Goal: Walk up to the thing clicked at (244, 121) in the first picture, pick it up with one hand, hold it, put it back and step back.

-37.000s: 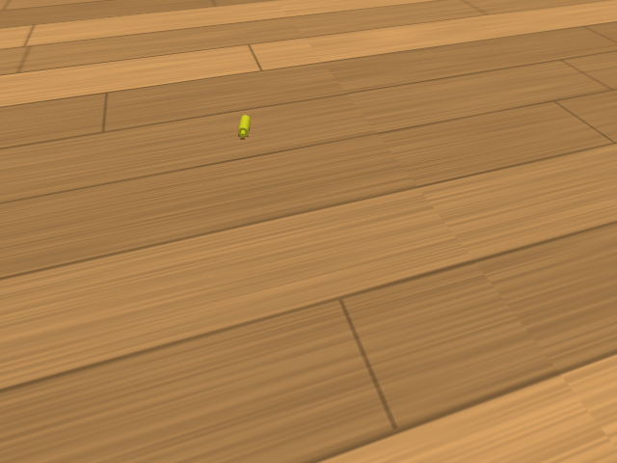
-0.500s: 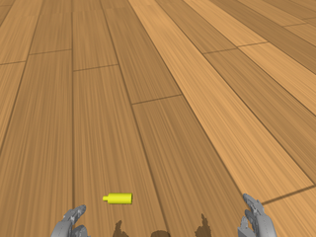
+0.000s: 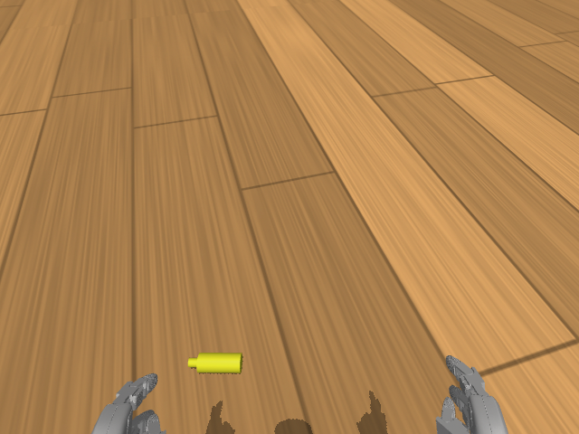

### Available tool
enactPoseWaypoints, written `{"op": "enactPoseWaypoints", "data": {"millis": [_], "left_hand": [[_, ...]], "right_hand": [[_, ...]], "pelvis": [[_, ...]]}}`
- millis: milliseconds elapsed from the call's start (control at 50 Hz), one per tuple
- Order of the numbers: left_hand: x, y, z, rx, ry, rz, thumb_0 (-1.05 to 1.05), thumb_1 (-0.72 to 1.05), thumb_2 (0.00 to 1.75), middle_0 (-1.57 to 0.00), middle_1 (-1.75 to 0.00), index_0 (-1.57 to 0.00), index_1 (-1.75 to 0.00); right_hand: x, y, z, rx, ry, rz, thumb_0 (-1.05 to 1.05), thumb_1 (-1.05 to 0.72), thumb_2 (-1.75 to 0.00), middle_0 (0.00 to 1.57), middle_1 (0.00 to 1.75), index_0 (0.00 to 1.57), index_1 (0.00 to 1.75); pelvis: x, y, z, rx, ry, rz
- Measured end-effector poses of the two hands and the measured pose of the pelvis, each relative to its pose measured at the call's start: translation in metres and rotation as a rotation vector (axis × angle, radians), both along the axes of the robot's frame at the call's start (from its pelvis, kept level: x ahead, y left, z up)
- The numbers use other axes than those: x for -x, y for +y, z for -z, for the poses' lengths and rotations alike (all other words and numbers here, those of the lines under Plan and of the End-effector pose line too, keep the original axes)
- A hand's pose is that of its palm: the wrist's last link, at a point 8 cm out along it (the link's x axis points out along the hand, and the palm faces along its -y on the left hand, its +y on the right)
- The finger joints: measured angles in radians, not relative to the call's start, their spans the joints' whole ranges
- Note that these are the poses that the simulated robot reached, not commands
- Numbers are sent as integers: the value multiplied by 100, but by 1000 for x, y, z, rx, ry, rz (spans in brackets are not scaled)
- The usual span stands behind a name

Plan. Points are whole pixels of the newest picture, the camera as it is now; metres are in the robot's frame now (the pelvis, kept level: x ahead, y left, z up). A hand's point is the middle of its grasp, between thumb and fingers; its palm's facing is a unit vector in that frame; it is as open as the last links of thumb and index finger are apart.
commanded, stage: home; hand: left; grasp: from above
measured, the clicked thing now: (215, 362) +0.48 +0.24 -0.68
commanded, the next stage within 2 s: stand in 0.54 s
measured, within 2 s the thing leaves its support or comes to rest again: neither
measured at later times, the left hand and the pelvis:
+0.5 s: hand out of the picture +0.16 +0.18 -0.05, palm faces +0.04 -0.98 -0.20, open 7.4 cm; pelvis +0.00 +0.00 +0.00, yaw +0 degrees
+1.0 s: hand out of the picture +0.09 +0.24 -0.10, palm faces +0.04 -0.94 -0.34, open 7.4 cm; pelvis -0.01 +0.01 +0.04, yaw +0 degrees
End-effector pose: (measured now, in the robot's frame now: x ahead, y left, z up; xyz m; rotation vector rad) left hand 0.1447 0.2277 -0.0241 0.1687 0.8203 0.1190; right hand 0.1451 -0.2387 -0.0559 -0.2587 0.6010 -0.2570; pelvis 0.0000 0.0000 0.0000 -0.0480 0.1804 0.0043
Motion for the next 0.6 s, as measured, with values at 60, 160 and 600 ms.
{"op": "enactPoseWaypoints", "data": {"millis": [60, 160, 600], "left_hand": [[0, 1, 0, -4, 3, 3, 1, 91, 90, -20, -30, -20, -30], [-3, 2, -1, -3, -1, -1, 1, 91, 90, -20, -30, -20, -30], [-3, 1, 0, 0, -1, -1, 1, 91, 90, -20, -30, -20, -30]], "right_hand": [[-1, 0, 0, 0, 0, 1, 1, -90, -90, 20, 29, 21, 30], [-3, 1, 1, -5, -1, 1, 1, -90, -90, 20, 29, 21, 30], [-3, 0, 1, -4, 7, 2, 1, -90, -90, 20, 29, 21, 30]], "pelvis": [[-1, 1, 0, 0, 1, 0], [-3, 1, 0, 1, 1, 0], [-3, 0, 0, 1, 4, 0]]}}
